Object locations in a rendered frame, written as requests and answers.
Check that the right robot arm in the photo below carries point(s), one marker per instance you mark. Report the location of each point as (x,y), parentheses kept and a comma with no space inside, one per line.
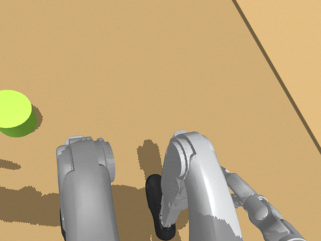
(269,220)

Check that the can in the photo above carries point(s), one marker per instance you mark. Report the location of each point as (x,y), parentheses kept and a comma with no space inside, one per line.
(17,117)

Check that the right robot hand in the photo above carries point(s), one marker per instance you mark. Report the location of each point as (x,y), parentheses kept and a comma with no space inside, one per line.
(240,188)

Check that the right robot foot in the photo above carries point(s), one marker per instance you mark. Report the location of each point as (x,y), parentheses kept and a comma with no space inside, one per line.
(154,198)

